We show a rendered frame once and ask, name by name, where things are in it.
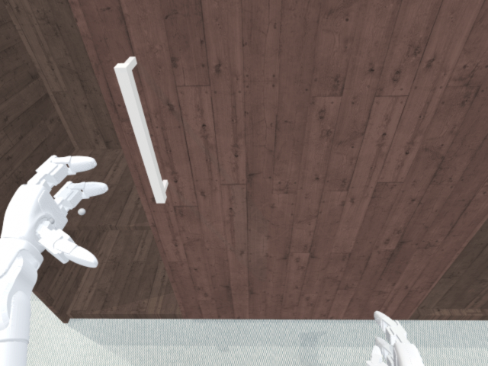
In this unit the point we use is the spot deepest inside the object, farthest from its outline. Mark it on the handle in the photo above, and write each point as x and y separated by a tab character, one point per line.
131	97

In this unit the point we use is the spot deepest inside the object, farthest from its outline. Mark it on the left robot hand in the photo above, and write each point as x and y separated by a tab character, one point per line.
30	207

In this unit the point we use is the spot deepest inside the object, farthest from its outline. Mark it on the wardrobe door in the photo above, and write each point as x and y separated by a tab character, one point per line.
465	284
326	159

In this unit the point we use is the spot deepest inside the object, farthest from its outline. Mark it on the left robot forearm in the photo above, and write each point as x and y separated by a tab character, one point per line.
19	262

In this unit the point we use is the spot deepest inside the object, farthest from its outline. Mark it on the right robot hand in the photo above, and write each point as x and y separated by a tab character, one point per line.
403	353

